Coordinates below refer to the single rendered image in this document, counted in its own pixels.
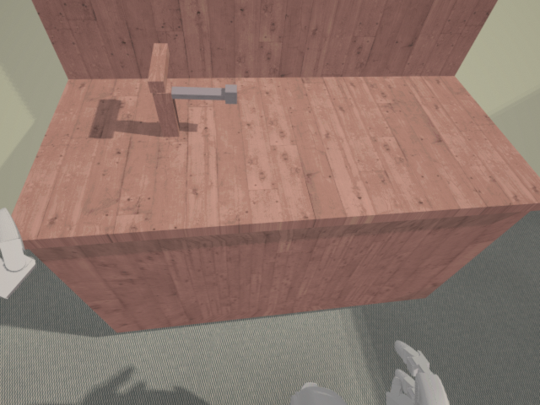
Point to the tap lever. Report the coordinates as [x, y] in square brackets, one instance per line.
[229, 93]

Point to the robot right hand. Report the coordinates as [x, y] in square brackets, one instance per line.
[426, 389]

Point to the counter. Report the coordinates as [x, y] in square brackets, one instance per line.
[355, 169]

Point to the robot left hand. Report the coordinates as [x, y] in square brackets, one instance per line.
[15, 267]

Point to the robot right shin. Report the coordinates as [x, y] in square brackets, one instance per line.
[308, 384]

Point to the right robot thigh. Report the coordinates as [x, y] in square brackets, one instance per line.
[315, 395]

